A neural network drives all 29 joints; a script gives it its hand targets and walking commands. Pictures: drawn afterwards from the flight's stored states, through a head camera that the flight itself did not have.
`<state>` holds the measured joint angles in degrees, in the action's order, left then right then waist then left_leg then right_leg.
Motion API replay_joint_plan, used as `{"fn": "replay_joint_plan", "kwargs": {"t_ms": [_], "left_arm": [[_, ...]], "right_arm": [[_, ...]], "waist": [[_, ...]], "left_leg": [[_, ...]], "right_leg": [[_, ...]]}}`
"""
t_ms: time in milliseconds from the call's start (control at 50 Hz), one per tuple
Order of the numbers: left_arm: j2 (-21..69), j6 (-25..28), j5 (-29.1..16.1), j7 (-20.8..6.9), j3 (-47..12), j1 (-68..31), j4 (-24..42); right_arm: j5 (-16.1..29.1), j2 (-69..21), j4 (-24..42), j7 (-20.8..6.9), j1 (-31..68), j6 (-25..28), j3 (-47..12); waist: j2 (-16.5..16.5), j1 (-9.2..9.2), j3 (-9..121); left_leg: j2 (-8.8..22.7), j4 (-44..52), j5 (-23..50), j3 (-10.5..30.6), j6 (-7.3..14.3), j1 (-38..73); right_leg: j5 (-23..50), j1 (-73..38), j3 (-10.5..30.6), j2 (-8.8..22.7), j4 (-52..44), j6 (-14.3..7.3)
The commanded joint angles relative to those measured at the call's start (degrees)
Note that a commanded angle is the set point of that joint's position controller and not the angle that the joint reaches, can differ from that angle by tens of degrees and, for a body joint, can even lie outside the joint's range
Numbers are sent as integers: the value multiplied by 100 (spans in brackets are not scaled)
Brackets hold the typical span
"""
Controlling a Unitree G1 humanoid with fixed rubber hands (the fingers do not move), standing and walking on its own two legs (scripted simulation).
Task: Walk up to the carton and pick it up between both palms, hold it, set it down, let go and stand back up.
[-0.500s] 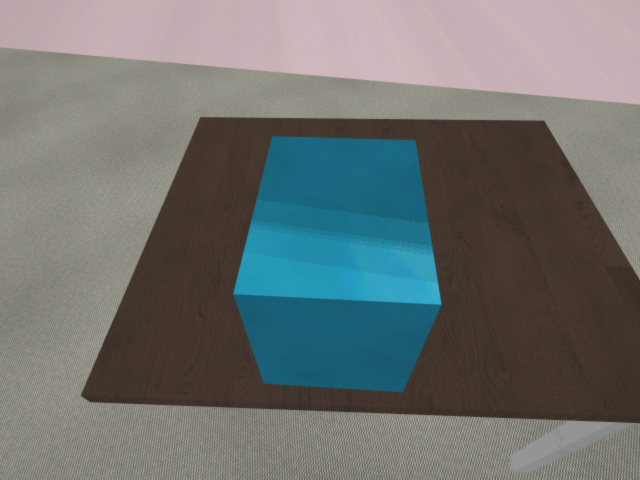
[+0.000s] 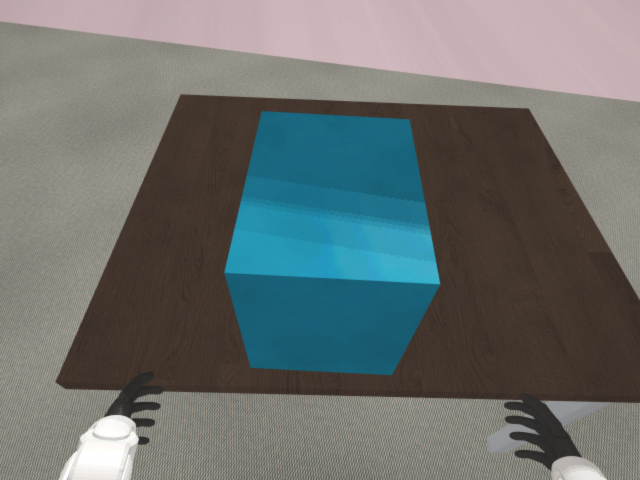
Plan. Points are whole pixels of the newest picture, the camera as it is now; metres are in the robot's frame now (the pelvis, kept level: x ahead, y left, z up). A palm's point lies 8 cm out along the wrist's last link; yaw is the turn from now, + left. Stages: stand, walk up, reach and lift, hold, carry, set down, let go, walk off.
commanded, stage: reach and lift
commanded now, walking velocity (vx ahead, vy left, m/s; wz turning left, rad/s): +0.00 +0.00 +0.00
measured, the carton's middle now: (328, 246) +0.43 +0.00 +0.00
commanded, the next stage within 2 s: none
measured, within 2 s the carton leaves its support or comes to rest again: neither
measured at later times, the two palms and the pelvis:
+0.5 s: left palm (119, 449) +0.16 +0.25 -0.06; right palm out of the picture +0.13 -0.24 -0.06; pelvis +0.00 +0.01 +0.01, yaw -2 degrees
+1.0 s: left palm (132, 441) +0.17 +0.23 -0.05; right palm (511, 451) +0.16 -0.22 -0.05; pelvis +0.02 +0.01 +0.01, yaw -1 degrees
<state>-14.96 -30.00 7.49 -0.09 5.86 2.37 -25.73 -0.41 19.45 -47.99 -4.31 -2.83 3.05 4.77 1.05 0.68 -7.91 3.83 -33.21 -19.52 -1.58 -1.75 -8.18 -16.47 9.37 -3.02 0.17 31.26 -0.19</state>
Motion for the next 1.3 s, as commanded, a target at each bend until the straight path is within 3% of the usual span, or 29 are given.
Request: {"fn": "replay_joint_plan", "kwargs": {"t_ms": [0, 140, 300, 560, 1020, 1280], "left_arm": [[-836, 254, -72, 85, 381, -156, 588], [-583, 981, -427, 205, 215, 52, 925], [-469, 1623, -652, 292, 59, 410, 823], [-228, 2539, -791, 394, -135, 588, 601], [-144, 5074, -1276, 222, -541, 891, -60], [-52, 6005, -1565, 231, -733, 688, -218]], "right_arm": [[-11, 908, 628, -23, 109, 178, 263], [-77, 592, 994, 11, -256, 603, 342], [-181, 304, 1321, 136, -542, 937, 392], [16, -79, 1705, 126, -750, 1112, 305], [839, -432, 1093, 181, -820, 2568, -53], [1342, -375, 848, 147, -448, 3461, -400]], "waist": [[-155, -95, 747], [-79, -37, 1280], [-48, -22, 1002], [-144, -156, 706], [-144, -174, 850], [-117, -175, 986]], "left_leg": [[-394, 533, 1534, -271, -117, 123], [-405, 681, 1479, -314, -112, 217], [-434, 1008, 1249, -344, -73, 156], [-441, 1485, 1160, -330, -74, 277], [-525, 1216, 2160, -85, -242, 762], [-522, 903, 2131, -18, -223, 379]], "right_leg": [[1758, -258, -39, -90, -586, -39], [1702, -254, 46, -126, -700, -27], [1079, -241, 30, -193, -977, -32], [660, -335, 89, -225, -1324, -74], [1162, -246, 330, -177, -1376, -145], [1084, -109, 377, -250, -1094, -145]]}}
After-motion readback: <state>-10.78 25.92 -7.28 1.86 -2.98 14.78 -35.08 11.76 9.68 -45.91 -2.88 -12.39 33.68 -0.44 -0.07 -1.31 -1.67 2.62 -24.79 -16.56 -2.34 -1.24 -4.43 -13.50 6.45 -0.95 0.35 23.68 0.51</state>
